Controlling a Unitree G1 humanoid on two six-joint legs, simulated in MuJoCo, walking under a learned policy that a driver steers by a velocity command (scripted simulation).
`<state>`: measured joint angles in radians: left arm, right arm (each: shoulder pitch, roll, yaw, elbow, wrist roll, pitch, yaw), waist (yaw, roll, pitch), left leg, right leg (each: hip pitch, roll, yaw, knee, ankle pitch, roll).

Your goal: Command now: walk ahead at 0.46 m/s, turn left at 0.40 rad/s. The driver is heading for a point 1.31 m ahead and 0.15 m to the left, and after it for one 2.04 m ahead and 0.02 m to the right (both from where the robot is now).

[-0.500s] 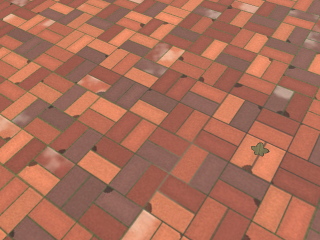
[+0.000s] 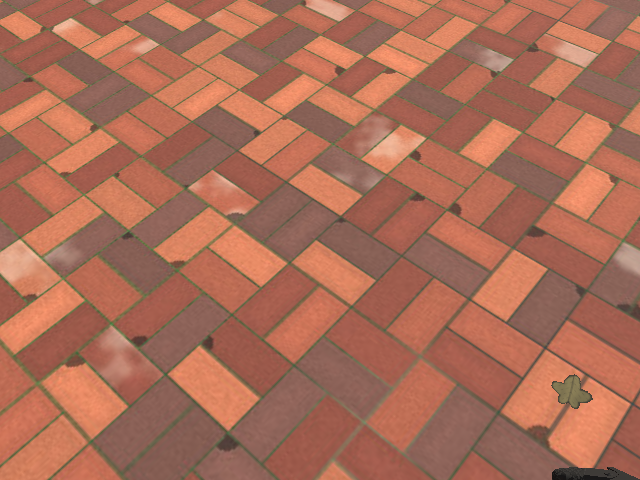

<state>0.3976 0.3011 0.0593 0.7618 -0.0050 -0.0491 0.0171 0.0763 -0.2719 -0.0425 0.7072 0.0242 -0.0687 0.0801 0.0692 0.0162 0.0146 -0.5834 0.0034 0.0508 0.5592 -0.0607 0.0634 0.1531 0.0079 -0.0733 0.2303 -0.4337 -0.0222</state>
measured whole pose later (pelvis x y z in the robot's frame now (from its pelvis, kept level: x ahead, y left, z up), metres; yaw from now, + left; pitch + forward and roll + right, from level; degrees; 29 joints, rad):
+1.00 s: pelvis +0.49 +0.06 +0.01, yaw +12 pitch +2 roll -1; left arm 0.30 0.31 0.06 0.77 -0.02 -0.01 0.02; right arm 0.05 -0.25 -0.03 0.66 -0.02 -0.03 -0.02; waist 0.07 -0.02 0.04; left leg -0.39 -0.01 -0.01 0.50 -0.14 0.02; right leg -0.36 0.05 0.08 0.91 -0.56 0.03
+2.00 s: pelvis +0.76 +0.09 +0.00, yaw +9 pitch +2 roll +0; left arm 0.33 0.30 0.05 0.78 -0.01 -0.08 0.01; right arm 0.16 -0.31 -0.06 0.75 0.03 -0.07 0.04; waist 0.02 -0.01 0.04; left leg -0.43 -0.07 0.01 0.57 -0.19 0.08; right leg -0.27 -0.03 0.02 1.13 -0.45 0.01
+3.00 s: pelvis +1.35 +0.22 +0.01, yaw -3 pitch +1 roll +1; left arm 0.37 0.31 0.06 0.73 -0.03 -0.02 0.02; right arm 0.13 -0.27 -0.05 0.68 0.00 -0.10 0.01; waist 0.04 -0.03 0.01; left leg -0.35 -0.04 -0.01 0.49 -0.17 0.02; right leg -0.35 0.05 0.12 1.11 -0.44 -0.01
